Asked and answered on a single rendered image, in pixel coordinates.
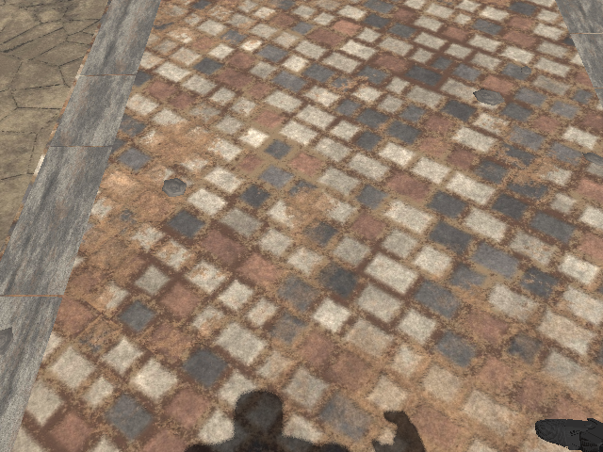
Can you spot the right robot hand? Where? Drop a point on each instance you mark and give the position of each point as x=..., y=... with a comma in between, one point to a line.
x=586, y=436

